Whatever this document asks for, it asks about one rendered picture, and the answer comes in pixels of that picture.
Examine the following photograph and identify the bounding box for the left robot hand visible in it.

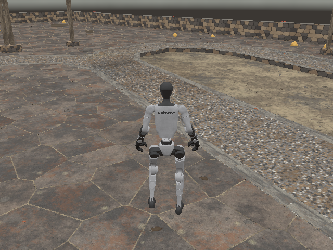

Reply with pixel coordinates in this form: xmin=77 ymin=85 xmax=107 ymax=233
xmin=135 ymin=141 xmax=147 ymax=152

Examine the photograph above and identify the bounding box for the robot left upper arm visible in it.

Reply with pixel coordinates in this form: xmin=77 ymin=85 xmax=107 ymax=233
xmin=142 ymin=105 xmax=156 ymax=133

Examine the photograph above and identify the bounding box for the right robot forearm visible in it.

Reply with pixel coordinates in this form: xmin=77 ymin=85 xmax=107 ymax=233
xmin=188 ymin=125 xmax=198 ymax=143

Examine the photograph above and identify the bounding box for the humanoid robot torso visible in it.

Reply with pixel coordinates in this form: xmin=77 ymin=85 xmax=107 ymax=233
xmin=154 ymin=102 xmax=178 ymax=156

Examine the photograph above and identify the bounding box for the robot head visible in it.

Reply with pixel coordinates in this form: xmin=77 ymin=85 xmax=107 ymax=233
xmin=158 ymin=82 xmax=175 ymax=106

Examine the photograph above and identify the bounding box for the right robot hand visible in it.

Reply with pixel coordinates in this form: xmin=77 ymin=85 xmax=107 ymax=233
xmin=188 ymin=141 xmax=200 ymax=151

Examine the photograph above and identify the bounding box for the left robot forearm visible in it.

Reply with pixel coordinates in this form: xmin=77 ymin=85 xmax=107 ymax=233
xmin=137 ymin=125 xmax=147 ymax=143

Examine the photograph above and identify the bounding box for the robot right upper arm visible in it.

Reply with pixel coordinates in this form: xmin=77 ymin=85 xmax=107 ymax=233
xmin=177 ymin=105 xmax=193 ymax=133

